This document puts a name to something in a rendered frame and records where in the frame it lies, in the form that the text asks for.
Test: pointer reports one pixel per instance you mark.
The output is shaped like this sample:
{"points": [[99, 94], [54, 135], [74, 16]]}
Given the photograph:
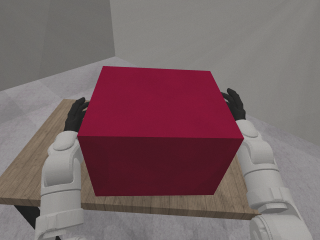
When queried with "robot right forearm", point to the robot right forearm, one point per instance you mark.
{"points": [[266, 190]]}

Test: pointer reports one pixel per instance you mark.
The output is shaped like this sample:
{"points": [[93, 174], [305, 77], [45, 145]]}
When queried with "right robot upper arm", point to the right robot upper arm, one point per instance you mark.
{"points": [[278, 227]]}

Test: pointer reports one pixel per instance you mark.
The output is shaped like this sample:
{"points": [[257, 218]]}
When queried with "right robot hand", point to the right robot hand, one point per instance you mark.
{"points": [[234, 104]]}

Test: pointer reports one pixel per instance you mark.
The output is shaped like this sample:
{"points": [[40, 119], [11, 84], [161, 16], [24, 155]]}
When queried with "left robot hand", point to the left robot hand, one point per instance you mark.
{"points": [[75, 115]]}

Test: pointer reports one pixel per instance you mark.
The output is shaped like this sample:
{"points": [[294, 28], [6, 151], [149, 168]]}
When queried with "carton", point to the carton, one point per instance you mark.
{"points": [[157, 132]]}

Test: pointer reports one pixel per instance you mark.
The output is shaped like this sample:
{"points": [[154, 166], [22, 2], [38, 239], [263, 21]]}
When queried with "table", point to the table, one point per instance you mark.
{"points": [[20, 185]]}

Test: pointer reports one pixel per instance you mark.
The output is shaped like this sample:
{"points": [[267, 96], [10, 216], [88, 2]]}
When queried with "robot left forearm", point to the robot left forearm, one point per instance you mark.
{"points": [[60, 204]]}

